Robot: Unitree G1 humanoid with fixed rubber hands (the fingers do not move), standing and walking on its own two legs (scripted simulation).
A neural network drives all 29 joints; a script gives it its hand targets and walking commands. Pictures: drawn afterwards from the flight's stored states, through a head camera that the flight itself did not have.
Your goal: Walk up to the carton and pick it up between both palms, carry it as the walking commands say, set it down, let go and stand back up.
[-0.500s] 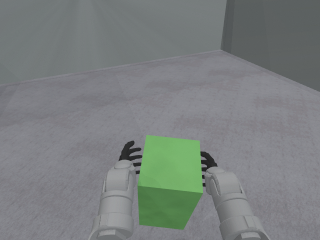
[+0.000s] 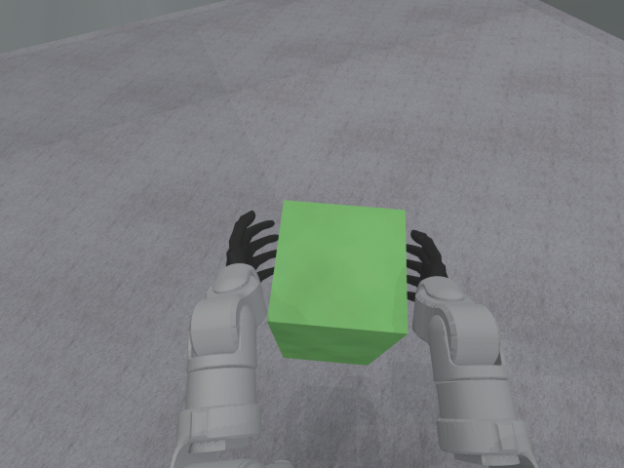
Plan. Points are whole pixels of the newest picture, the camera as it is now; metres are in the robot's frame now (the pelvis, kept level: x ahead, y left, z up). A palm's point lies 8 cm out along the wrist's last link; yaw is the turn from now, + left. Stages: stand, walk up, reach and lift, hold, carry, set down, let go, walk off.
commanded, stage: carry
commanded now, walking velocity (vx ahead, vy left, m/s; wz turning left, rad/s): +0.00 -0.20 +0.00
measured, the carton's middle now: (333, 297) +0.35 +0.01 -0.01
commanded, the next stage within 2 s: none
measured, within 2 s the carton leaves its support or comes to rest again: neither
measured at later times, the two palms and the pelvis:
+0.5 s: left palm (266, 280) +0.32 +0.08 +0.09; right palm (469, 270) +0.32 -0.15 +0.09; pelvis +0.01 -0.04 +0.00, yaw +2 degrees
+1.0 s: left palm (311, 298) +0.30 +0.03 +0.08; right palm (517, 283) +0.31 -0.20 +0.08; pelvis -0.01 -0.11 +0.00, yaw +2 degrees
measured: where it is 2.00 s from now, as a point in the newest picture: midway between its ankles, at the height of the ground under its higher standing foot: outside the picture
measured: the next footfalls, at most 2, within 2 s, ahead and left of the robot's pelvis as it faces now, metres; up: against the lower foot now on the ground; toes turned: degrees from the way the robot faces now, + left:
left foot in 0.68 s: +0.03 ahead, +0.10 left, +0.00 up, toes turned +8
right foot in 0.96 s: +0.06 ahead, -0.18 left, +0.00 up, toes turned -2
